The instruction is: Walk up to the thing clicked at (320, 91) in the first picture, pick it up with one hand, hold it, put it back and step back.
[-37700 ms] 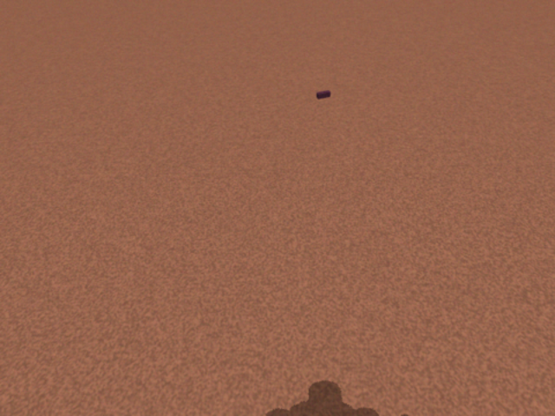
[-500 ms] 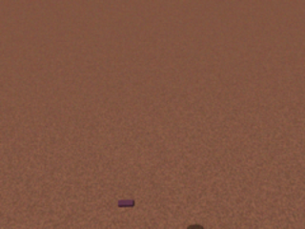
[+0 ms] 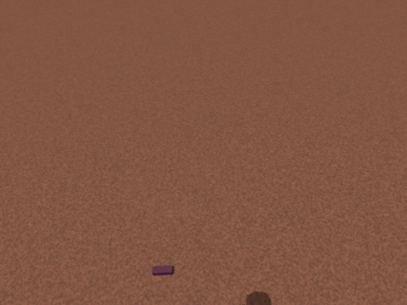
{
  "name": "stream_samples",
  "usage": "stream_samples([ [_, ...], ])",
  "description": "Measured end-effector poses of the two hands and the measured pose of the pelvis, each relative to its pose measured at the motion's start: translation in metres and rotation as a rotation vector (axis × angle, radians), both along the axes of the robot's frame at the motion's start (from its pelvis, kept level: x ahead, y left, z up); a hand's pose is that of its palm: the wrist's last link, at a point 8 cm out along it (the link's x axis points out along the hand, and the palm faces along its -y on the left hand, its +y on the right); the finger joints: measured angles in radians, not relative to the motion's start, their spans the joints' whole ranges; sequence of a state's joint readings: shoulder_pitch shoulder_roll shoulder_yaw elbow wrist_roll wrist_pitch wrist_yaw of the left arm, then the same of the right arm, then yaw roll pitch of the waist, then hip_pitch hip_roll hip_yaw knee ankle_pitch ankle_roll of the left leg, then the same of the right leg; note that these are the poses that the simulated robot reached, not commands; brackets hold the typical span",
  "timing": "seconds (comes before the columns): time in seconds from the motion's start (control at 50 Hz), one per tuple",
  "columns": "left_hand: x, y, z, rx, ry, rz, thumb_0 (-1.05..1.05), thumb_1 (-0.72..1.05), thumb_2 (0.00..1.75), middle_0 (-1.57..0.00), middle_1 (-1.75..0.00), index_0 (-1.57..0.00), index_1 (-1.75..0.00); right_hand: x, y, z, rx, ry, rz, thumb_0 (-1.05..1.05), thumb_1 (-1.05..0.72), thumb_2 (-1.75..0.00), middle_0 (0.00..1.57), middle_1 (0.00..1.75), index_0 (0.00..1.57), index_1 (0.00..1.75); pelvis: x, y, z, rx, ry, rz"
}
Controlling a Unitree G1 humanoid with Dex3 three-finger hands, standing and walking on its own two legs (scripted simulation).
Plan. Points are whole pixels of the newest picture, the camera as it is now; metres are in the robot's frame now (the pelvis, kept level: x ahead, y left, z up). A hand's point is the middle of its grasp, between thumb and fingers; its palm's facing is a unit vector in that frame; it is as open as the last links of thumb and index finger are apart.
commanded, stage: stand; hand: left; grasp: from above
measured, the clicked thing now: (162, 270) +0.43 +0.26 -0.76
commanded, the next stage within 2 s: step back in 1.04 s
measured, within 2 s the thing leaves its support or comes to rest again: neither
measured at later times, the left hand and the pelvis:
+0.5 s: hand out of the picture +0.08 +0.24 -0.16, palm faces +0.00 -0.94 -0.34, open 7.4 cm; pelvis +0.01 -0.01 +0.00, yaw +0 degrees
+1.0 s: hand out of the picture +0.08 +0.23 -0.15, palm faces -0.02 -0.94 -0.35, open 7.4 cm; pelvis +0.01 -0.01 +0.00, yaw +0 degrees
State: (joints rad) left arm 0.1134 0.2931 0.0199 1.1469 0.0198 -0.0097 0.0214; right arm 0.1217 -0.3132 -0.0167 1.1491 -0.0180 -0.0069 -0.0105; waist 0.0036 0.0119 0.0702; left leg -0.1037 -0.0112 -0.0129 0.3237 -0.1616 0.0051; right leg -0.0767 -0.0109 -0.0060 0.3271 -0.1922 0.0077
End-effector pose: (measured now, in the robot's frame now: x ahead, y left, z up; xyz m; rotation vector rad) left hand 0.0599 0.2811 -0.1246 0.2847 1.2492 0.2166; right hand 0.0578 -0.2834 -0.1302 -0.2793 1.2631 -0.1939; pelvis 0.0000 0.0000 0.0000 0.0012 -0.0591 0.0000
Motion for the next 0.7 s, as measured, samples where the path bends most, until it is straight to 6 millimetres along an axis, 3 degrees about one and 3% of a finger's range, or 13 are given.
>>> stream_samples([
  [0.7, 0.019, -0.003, 0.006, 0.016, -0.023, -0.018, 0.0, 0.9, 0.89, -0.2, -0.3, -0.2, -0.3, 0.019, -0.016, 0.004, -0.008, -0.028, 0.009, 0.0, -0.9, -0.9, 0.2, 0.3, 0.2, 0.3, 0.009, -0.01, 0.001, 0.003, 0.008, -0.006],
])
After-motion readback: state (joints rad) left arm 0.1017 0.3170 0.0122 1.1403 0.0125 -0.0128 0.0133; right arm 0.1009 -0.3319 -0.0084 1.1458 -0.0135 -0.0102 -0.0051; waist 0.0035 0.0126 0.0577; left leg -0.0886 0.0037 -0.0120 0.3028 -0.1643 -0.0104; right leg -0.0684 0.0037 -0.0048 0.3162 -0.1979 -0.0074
